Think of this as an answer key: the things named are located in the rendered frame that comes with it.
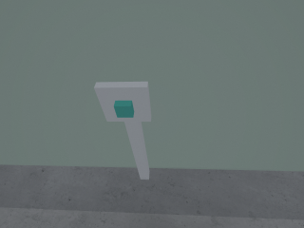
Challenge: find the panel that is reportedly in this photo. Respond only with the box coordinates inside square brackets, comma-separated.
[94, 81, 152, 180]

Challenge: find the button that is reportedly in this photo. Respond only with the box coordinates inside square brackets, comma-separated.
[114, 100, 134, 118]

